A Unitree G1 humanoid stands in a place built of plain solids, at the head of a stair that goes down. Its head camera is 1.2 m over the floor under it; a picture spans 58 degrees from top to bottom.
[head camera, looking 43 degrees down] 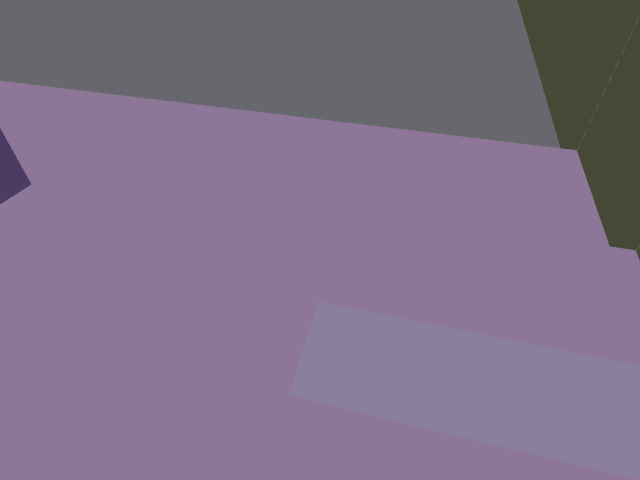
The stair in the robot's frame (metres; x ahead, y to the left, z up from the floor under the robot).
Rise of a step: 0.11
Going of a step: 0.59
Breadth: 1.34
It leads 14 degrees to the right of straight ahead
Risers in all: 3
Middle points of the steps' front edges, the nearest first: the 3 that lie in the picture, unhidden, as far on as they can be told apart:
0.46 -0.54 0.00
0.89 -0.64 -0.11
1.61 -0.82 -0.21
